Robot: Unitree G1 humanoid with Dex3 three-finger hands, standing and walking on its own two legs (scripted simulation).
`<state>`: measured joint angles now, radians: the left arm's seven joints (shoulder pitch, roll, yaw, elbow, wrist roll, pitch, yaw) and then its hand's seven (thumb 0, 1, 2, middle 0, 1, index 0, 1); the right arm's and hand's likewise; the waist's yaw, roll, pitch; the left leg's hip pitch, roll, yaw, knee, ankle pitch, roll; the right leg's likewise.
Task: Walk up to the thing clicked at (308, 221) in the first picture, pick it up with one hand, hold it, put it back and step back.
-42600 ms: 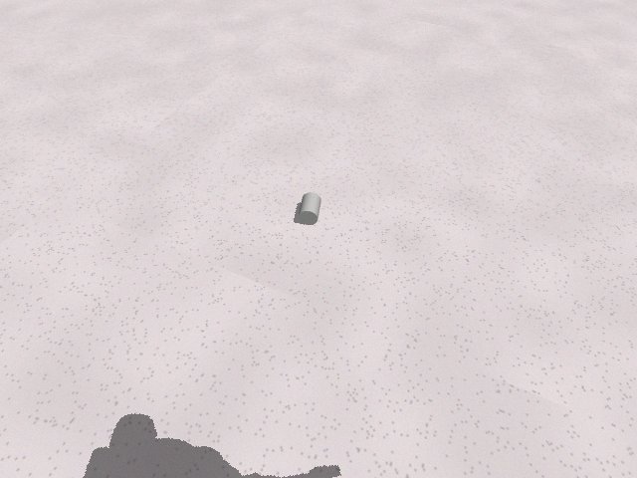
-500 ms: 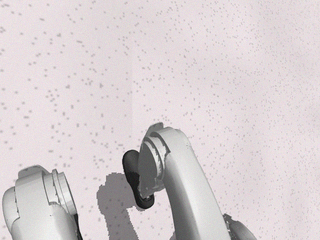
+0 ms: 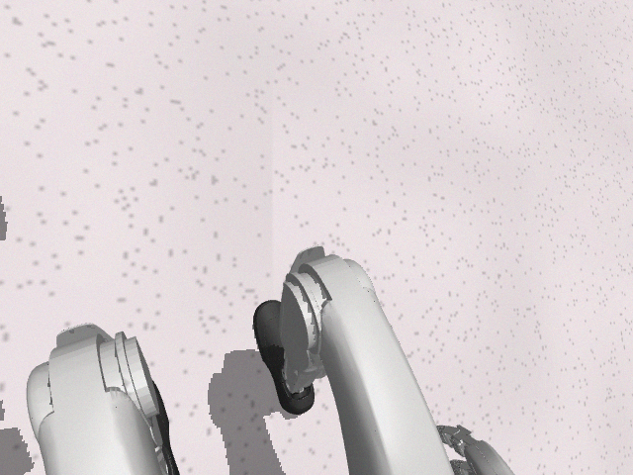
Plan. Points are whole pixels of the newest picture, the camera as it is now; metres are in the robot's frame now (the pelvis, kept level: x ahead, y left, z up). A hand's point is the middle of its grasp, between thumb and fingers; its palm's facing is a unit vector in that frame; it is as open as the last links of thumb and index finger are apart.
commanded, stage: lift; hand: left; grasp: from above
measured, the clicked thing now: out of the picture +0.57 +0.29 -0.19
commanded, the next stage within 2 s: hold in 1.70 s
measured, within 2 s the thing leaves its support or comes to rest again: neither
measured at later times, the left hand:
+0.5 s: hand out of the picture +0.51 +0.30 -0.07, palm faces -0.47 -0.09 -0.88, open 10.4 cm
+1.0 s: hand out of the picture +0.42 +0.28 +0.11, palm faces -0.47 -0.11 -0.87, open 10.1 cm
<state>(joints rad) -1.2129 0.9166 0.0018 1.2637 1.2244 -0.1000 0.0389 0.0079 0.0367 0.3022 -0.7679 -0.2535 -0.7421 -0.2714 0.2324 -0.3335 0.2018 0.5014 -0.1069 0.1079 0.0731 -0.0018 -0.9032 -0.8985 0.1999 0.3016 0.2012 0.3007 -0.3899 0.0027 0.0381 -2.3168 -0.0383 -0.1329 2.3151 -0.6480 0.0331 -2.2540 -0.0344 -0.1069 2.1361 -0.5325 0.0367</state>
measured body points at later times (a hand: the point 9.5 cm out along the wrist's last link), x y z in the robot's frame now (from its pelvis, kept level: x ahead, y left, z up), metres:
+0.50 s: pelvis +0.00 +0.01 +0.05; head +0.24 +0.09 +0.42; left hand +0.53 +0.30 -0.02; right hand +0.06 -0.27 -0.04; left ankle +0.08 +0.11 -0.33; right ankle +0.14 -0.13 -0.32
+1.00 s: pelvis +0.02 +0.00 +0.20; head +0.18 +0.04 +0.62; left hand +0.44 +0.28 +0.16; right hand +0.13 -0.25 +0.07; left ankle +0.08 +0.11 -0.33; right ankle +0.14 -0.13 -0.33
